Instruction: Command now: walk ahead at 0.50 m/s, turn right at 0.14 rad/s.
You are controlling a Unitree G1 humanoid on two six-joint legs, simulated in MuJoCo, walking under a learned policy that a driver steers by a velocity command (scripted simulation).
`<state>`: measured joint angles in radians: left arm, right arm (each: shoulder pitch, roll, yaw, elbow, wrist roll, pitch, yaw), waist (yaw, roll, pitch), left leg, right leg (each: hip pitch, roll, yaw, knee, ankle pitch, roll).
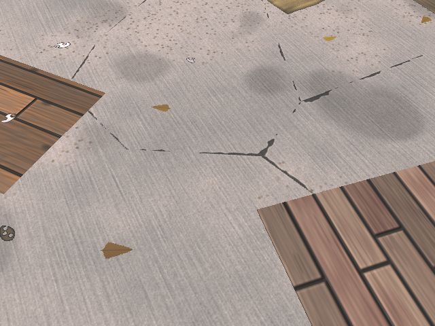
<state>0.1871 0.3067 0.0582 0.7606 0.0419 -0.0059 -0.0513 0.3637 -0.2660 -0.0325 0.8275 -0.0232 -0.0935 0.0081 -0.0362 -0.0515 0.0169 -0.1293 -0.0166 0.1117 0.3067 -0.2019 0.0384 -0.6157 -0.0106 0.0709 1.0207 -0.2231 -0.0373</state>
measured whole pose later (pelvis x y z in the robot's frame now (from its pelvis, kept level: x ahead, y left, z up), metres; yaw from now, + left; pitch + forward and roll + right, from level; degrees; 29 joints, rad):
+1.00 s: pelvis +0.41 +0.06 -0.01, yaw +30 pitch +1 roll -1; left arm 0.14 0.25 0.04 0.75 0.03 0.03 0.02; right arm 0.25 -0.26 -0.07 0.78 -0.01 0.01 0.01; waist -0.02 -0.03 0.09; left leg -0.32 -0.14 -0.05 0.42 -0.11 0.12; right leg -0.61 -0.07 0.05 1.07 -0.33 0.05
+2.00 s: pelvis +0.49 +0.06 +0.00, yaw +9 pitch +1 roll +0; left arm 0.13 0.27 0.06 0.81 0.04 0.02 -0.06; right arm 0.42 -0.25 -0.04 0.88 -0.02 -0.05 0.00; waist -0.07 -0.02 0.00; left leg -0.04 0.00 0.05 0.28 -0.27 0.03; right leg -0.40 -0.01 0.01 0.66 -0.31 0.00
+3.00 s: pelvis +0.94 +0.24 -0.01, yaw +40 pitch +2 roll +0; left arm 0.05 0.26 0.03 0.74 0.04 -0.02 -0.03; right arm 0.43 -0.27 -0.06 0.88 -0.01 -0.05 0.00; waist -0.08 -0.04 0.04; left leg 0.01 -0.15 -0.15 0.26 -0.28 0.13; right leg -0.66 -0.08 0.01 0.69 -0.01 0.04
